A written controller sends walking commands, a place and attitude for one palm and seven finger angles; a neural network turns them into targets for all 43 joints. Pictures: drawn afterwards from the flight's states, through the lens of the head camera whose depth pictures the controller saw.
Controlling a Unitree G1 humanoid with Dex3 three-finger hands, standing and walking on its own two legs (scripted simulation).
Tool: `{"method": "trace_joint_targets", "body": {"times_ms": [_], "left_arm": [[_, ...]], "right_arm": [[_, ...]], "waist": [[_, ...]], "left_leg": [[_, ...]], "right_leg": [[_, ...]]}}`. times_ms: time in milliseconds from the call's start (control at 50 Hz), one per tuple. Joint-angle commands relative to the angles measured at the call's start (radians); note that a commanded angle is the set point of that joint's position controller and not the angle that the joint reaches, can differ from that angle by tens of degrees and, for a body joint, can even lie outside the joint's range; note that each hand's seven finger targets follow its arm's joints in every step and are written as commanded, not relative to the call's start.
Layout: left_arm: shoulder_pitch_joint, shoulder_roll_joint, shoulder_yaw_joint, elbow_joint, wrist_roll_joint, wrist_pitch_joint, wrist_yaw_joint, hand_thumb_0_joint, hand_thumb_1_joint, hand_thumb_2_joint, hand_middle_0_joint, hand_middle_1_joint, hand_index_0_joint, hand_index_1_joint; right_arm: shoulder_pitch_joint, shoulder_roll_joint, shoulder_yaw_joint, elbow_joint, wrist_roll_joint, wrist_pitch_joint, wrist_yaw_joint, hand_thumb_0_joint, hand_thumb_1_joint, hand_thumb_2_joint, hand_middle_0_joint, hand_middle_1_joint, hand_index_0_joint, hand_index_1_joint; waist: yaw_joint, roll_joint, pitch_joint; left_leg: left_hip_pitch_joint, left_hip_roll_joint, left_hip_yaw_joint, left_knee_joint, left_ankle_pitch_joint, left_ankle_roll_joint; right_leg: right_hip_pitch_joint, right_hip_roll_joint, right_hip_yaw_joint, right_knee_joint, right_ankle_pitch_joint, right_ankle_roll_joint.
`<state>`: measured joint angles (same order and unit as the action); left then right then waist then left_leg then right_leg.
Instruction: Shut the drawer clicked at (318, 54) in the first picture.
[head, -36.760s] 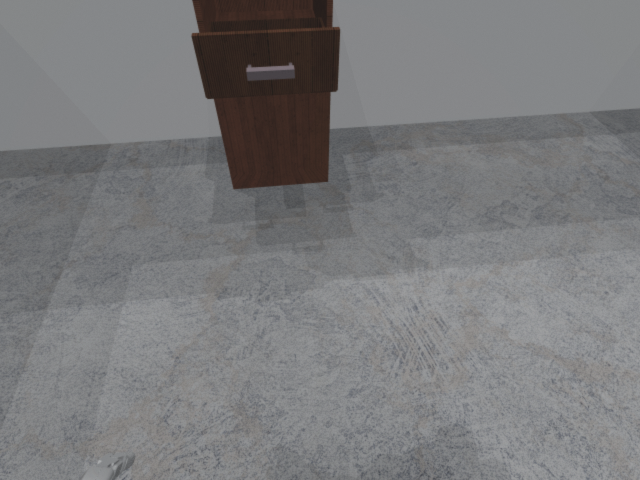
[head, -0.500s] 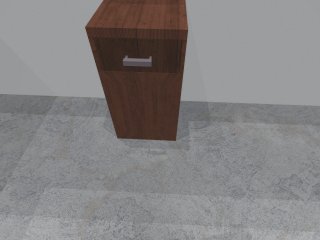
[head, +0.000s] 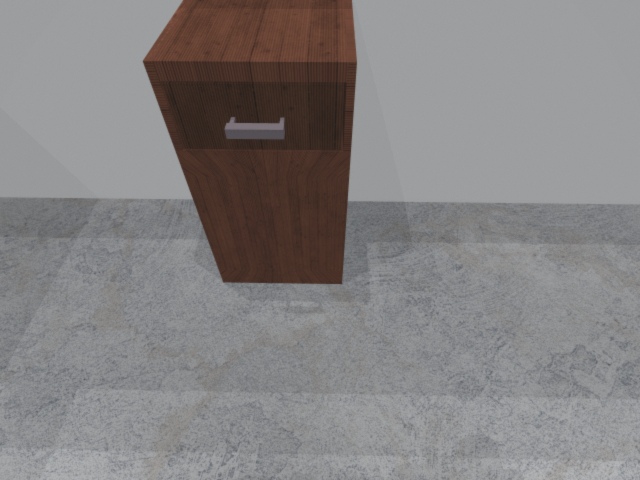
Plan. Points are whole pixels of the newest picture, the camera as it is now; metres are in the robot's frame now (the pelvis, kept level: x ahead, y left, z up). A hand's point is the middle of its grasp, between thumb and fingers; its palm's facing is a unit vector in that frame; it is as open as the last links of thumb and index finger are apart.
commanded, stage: look to check the result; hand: left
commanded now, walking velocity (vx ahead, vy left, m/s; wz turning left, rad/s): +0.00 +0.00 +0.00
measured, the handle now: (256, 125) +0.85 +0.20 -0.06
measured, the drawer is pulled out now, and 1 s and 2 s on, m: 0.00 0.00 0.00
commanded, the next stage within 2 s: stand and wait in 0.36 s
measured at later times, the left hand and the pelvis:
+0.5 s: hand out of the picture +0.08 +0.23 -0.16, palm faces -0.03 -0.95 -0.32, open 7.4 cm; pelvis +0.01 +0.00 +0.00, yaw -1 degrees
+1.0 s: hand out of the picture +0.08 +0.24 -0.16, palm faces -0.04 -0.95 -0.32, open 7.4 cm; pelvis +0.01 +0.00 +0.00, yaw -1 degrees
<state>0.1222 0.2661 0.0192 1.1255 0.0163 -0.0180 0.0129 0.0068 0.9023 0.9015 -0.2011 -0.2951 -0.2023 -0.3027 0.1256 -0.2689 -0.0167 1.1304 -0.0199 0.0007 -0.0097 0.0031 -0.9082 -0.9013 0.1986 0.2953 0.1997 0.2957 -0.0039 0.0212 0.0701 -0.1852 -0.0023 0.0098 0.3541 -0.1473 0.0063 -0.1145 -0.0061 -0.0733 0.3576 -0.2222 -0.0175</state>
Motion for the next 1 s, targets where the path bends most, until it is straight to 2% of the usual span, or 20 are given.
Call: {"method": "trace_joint_targets", "body": {"times_ms": [0,140,240,360,480,520,600,660,740,820,980], "left_arm": [[-0.002,0.191,0.036,-0.048,-0.004,-0.014,0.009,0.0,0.9,0.9,-0.2,-0.3,-0.2,-0.3],[-0.01,0.206,0.036,-0.046,-0.004,-0.013,0.01,0.0,0.9,0.9,-0.2,-0.3,-0.2,-0.3],[-0.014,0.214,0.036,-0.044,-0.004,-0.015,0.012,0.0,0.9,0.9,-0.2,-0.3,-0.2,-0.3],[-0.02,0.217,0.033,-0.042,-0.004,-0.012,0.008,0.0,0.9,0.9,-0.2,-0.3,-0.2,-0.3],[-0.018,0.223,0.034,-0.045,-0.005,-0.017,0.009,0.0,0.9,0.9,-0.2,-0.3,-0.2,-0.3],[-0.017,0.227,0.035,-0.048,-0.004,-0.017,0.01,0.0,0.9,0.9,-0.2,-0.3,-0.2,-0.3],[-0.019,0.223,0.035,-0.047,-0.005,-0.016,0.009,0.0,0.9,0.9,-0.2,-0.3,-0.2,-0.3],[-0.018,0.223,0.033,-0.045,-0.005,-0.015,0.008,0.0,0.9,0.9,-0.2,-0.3,-0.2,-0.3],[-0.019,0.226,0.034,-0.048,-0.004,-0.016,0.008,0.0,0.9,0.9,-0.2,-0.3,-0.2,-0.3],[-0.014,0.231,0.033,-0.047,-0.003,-0.017,0.007,0.0,0.9,0.9,-0.2,-0.3,-0.2,-0.3],[-0.018,0.233,0.032,-0.045,-0.005,-0.017,0.006,0.0,0.9,0.9,-0.2,-0.3,-0.2,-0.3]], "right_arm": [[-0.005,-0.169,-0.031,-0.043,0.002,-0.019,-0.015,0.0,-0.9,-0.9,0.2,0.3,0.2,0.3],[-0.018,-0.181,-0.029,-0.043,0.004,-0.018,-0.016,0.0,-0.9,-0.9,0.2,0.3,0.2,0.3],[-0.022,-0.189,-0.03,-0.044,0.005,-0.016,-0.016,0.0,-0.9,-0.9,0.2,0.3,0.2,0.3],[-0.031,-0.197,-0.026,-0.043,0.004,-0.016,-0.015,0.0,-0.9,-0.9,0.2,0.3,0.2,0.3],[-0.027,-0.206,-0.028,-0.045,0.004,-0.02,-0.016,0.0,-0.9,-0.9,0.2,0.3,0.2,0.3],[-0.028,-0.211,-0.029,-0.048,0.006,-0.02,-0.016,0.0,-0.9,-0.9,0.2,0.3,0.2,0.3],[-0.024,-0.208,-0.026,-0.046,0.005,-0.022,-0.017,0.0,-0.9,-0.9,0.2,0.3,0.2,0.3],[-0.025,-0.206,-0.026,-0.044,0.005,-0.02,-0.016,0.0,-0.9,-0.9,0.2,0.3,0.2,0.3],[-0.022,-0.209,-0.027,-0.043,0.005,-0.022,-0.015,0.0,-0.9,-0.9,0.2,0.3,0.2,0.3],[-0.025,-0.214,-0.027,-0.044,0.006,-0.021,-0.014,0.0,-0.9,-0.9,0.2,0.3,0.2,0.3],[-0.022,-0.217,-0.028,-0.04,0.006,-0.023,-0.014,0.0,-0.9,-0.9,0.2,0.3,0.2,0.3]], "waist": [[0.0,-0.026,-0.111],[0.001,-0.016,-0.112],[-0.001,-0.034,-0.107],[-0.001,-0.012,-0.084],[-0.002,-0.033,-0.118],[0.001,-0.029,-0.108],[0.0,-0.01,-0.106],[0.001,-0.018,-0.085],[-0.001,-0.035,-0.094],[0.001,-0.018,-0.083],[-0.002,-0.03,-0.093]], "left_leg": [[0.087,0.119,-0.092,-0.03,0.174,0.023],[0.104,0.123,-0.089,-0.034,0.196,0.021],[0.116,0.126,-0.083,-0.036,0.201,0.02],[0.109,0.128,-0.085,-0.055,0.159,0.018],[0.129,0.131,-0.083,-0.053,0.19,0.018],[0.127,0.13,-0.081,-0.051,0.206,0.018],[0.126,0.132,-0.082,-0.057,0.207,0.019],[0.12,0.132,-0.084,-0.065,0.178,0.018],[0.127,0.134,-0.086,-0.068,0.182,0.019],[0.125,0.131,-0.085,-0.07,0.173,0.019],[0.128,0.135,-0.087,-0.075,0.166,0.019]], "right_leg": [[-0.004,-0.128,0.11,-0.073,0.189,-0.03],[0.008,-0.129,0.109,-0.081,0.212,-0.028],[0.008,-0.129,0.113,-0.089,0.241,-0.025],[-0.002,-0.125,0.12,-0.107,0.172,-0.026],[0.019,-0.128,0.121,-0.104,0.22,-0.024],[0.017,-0.128,0.121,-0.103,0.237,-0.023],[0.025,-0.128,0.119,-0.103,0.227,-0.025],[0.008,-0.125,0.12,-0.113,0.186,-0.024],[0.011,-0.126,0.122,-0.113,0.191,-0.024],[0.004,-0.126,0.126,-0.12,0.177,-0.023],[0.009,-0.126,0.125,-0.121,0.168,-0.022]]}}
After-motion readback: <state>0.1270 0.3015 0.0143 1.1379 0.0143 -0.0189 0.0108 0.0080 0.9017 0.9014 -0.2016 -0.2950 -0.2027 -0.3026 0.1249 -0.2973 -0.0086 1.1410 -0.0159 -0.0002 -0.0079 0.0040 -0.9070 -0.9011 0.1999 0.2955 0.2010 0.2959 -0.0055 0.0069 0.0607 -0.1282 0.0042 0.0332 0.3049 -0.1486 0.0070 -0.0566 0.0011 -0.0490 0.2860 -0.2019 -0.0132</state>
